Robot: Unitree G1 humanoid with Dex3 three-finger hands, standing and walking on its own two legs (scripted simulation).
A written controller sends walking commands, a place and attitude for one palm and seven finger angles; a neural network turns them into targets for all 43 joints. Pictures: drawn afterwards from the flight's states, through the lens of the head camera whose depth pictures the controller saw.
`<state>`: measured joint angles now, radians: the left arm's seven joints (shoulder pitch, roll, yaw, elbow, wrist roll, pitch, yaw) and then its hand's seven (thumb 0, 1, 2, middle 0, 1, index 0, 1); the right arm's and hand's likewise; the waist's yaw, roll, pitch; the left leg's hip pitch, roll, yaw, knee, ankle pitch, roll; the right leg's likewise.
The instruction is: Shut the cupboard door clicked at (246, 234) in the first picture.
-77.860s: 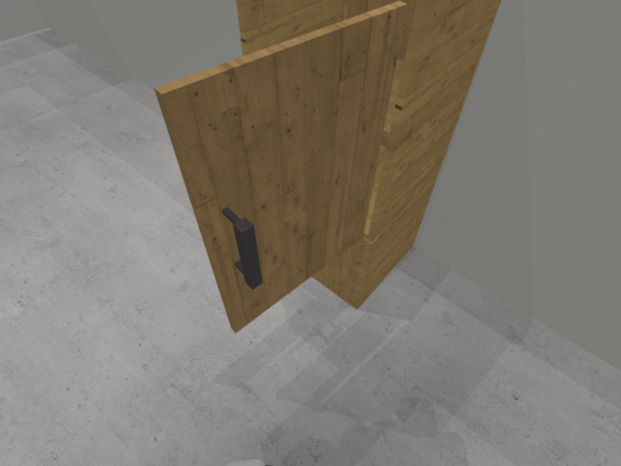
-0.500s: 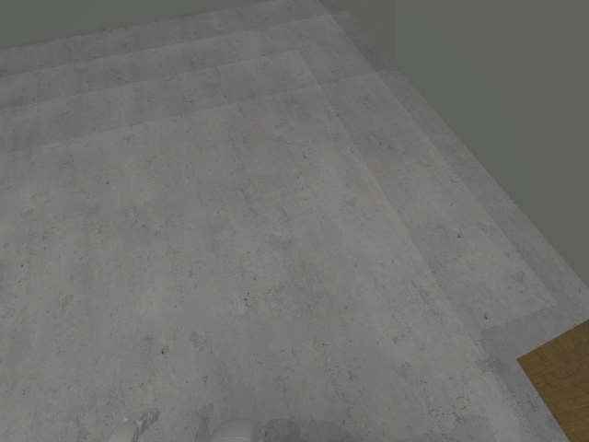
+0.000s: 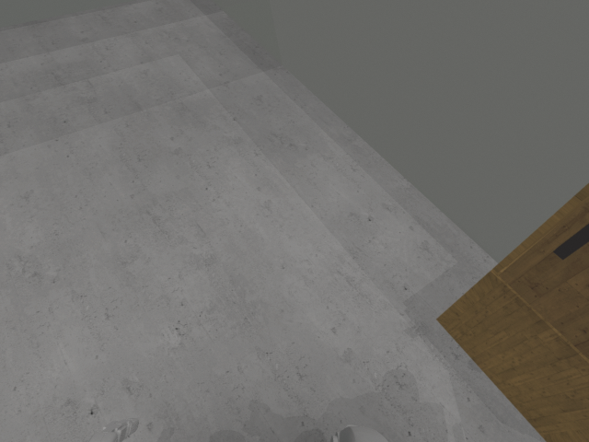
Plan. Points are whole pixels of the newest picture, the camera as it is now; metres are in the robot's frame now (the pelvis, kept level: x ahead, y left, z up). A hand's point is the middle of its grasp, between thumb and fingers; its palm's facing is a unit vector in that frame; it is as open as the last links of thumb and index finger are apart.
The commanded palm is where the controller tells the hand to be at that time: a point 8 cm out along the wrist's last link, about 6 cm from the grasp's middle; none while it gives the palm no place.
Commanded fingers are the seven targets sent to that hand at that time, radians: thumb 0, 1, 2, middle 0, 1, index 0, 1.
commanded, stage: turn to face it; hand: left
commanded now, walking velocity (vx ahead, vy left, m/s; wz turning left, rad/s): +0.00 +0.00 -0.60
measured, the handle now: out of the picture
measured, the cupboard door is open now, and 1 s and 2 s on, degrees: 0 0 0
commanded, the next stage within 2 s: take the last steps up to it in 1.40 s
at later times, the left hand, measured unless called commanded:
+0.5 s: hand (199, 415) +0.17 +0.16 -0.18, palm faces -0.25 -0.95 -0.21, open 7.4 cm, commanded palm none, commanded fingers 0.00 0.90 0.90 -0.20 -0.30 -0.20 -0.30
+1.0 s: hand (263, 361) +0.25 +0.06 -0.16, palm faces -0.54 -0.79 -0.28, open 7.4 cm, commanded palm none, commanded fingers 0.00 0.90 0.90 -0.20 -0.30 -0.20 -0.30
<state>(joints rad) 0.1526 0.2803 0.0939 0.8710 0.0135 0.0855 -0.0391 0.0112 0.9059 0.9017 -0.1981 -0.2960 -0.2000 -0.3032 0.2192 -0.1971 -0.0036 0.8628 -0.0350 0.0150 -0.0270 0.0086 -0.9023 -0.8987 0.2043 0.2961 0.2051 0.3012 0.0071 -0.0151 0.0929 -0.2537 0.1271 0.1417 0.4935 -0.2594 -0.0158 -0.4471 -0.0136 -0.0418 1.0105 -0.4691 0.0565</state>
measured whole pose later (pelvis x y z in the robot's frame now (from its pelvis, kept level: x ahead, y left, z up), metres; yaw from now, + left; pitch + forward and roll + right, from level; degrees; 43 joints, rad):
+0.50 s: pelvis +0.04 -0.02 -0.01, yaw -17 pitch +2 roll -1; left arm 0.20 0.23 0.06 0.89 0.01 0.06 -0.01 0.01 0.90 0.90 -0.20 -0.30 -0.21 -0.30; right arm 0.16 -0.23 -0.03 0.85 -0.01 0.02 -0.02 0.01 -0.91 -0.90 0.20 0.30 0.20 0.30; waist 0.01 -0.02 0.06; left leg -0.34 0.04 0.03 0.57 -0.27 -0.06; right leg -0.29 0.06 0.12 0.59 -0.33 0.00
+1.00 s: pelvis +0.05 -0.05 -0.01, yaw -35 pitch +2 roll +0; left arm 0.17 0.23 0.05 0.87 0.01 0.03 0.00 0.01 0.90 0.90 -0.20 -0.30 -0.20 -0.30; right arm 0.18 -0.28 -0.05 0.91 -0.02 0.06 -0.02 0.01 -0.91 -0.90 0.20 0.30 0.20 0.30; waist -0.01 0.04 0.09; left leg -0.48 0.09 0.04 1.08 -0.46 -0.09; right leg -0.28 0.02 0.00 0.55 -0.30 -0.02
